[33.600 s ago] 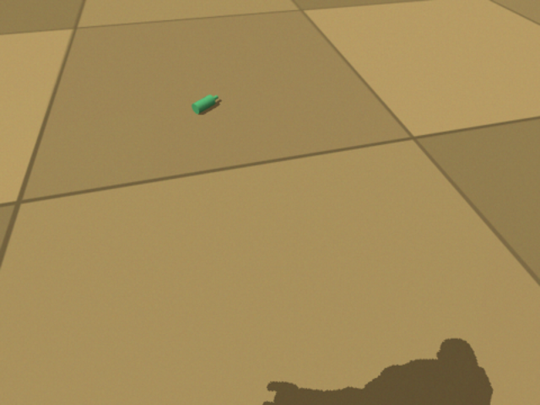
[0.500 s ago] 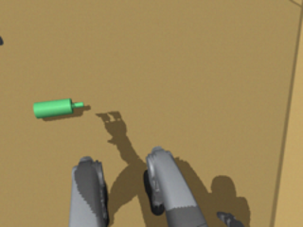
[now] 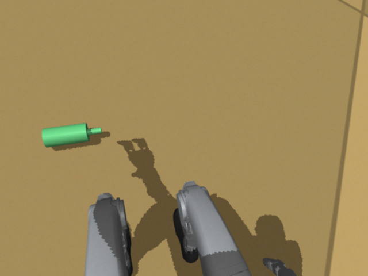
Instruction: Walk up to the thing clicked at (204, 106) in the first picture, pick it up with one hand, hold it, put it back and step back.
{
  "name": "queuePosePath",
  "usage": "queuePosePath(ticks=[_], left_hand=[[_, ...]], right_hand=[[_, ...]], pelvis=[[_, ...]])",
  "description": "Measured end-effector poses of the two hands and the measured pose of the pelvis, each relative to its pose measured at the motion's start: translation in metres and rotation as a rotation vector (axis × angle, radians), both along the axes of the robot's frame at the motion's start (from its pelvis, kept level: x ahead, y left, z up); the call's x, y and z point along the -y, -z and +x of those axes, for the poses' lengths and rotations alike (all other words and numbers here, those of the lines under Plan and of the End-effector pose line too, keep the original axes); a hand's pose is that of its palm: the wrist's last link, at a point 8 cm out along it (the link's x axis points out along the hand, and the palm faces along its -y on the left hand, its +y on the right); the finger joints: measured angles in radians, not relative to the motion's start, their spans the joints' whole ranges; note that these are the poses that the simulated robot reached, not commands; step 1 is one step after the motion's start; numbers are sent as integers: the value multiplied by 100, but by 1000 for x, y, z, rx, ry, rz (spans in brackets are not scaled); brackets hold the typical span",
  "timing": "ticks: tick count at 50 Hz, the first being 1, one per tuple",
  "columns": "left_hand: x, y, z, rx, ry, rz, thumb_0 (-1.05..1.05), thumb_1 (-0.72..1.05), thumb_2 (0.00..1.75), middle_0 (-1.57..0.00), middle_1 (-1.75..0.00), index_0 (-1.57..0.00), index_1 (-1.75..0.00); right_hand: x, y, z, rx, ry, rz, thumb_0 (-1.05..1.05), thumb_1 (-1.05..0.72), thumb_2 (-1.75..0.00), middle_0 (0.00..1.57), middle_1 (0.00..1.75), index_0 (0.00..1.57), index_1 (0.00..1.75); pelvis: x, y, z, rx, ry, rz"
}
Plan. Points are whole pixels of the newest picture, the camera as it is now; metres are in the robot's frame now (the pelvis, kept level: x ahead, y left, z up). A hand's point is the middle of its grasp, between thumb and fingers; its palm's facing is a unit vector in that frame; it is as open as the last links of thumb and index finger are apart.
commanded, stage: go down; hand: left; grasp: from above
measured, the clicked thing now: (74, 134) +0.55 +0.26 -0.49
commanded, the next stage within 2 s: approach in 0.12 s
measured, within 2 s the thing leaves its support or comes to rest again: neither
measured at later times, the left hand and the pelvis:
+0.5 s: hand out of the picture +0.51 +0.32 -0.10, palm faces -0.49 -0.04 -0.87, open 14.1 cm; pelvis +0.00 +0.00 -0.02, yaw -1 degrees
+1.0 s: hand (53, 131) +0.52 +0.29 -0.36, palm faces -0.48 -0.04 -0.88, open 14.2 cm; pelvis -0.01 -0.01 -0.18, yaw -4 degrees
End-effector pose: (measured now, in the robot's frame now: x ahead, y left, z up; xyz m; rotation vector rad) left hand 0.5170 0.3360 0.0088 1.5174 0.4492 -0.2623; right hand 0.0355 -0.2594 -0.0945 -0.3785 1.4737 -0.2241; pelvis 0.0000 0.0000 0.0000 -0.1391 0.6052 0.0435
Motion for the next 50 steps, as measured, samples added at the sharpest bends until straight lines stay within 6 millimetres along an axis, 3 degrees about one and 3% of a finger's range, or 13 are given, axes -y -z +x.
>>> queuePosePath(ticks=[15, 21, 28, 41, 50], left_hand=[[-1, 2, 1, -13, 5, 0, 0, -58, 102, -8, -105, -7, -106], [5, 21, 1, -27, 11, -5, 0, -56, 99, -8, -106, -8, -107], [18, 83, 0, -69, 43, -4, 0, -54, 97, -8, -107, -9, -107], [37, 235, 5, -11, 47, 0, 0, -56, 98, -8, -109, -9, -109], [46, 312, 11, -50, 14, 3, 0, -58, 101, -8, -107, -8, -108]], right_hand=[[1, -3, 1, -15, 0, 3, 0, -93, -91, 20, 30, 20, 30], [3, 3, 2, -15, -5, 1, 0, -92, -91, 20, 30, 20, 30], [10, 29, -1, -30, -22, -13, 0, -92, -91, 20, 30, 20, 30], [11, 120, -21, -116, -58, 2, 0, -92, -91, 20, 30, 20, 30], [5, 162, -30, -140, -73, 23, 0, -93, -91, 20, 30, 20, 30]], pelvis=[[2, -3, 5, -5, 3, 3], [2, 4, 4, -15, 5, 3], [3, 36, 2, -48, 16, -2], [6, 134, -11, -65, 25, -23], [10, 180, -10, -36, 42, -43]])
